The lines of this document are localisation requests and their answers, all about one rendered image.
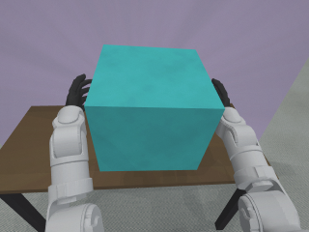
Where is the right robot forearm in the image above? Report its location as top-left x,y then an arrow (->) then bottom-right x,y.
215,106 -> 300,226

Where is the robot left upper arm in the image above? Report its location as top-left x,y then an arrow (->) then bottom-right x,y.
45,203 -> 104,232

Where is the carton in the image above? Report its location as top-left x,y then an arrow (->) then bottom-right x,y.
84,44 -> 225,172

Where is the left robot hand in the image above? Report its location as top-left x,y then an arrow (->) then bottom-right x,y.
65,73 -> 93,112

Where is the left robot forearm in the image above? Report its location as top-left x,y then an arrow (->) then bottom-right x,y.
44,105 -> 94,232

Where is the table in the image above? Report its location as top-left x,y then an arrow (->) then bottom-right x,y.
0,103 -> 279,232

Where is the right robot hand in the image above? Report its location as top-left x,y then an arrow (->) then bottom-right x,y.
211,78 -> 231,107

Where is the robot right upper arm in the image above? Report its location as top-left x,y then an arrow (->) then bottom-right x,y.
238,190 -> 309,232

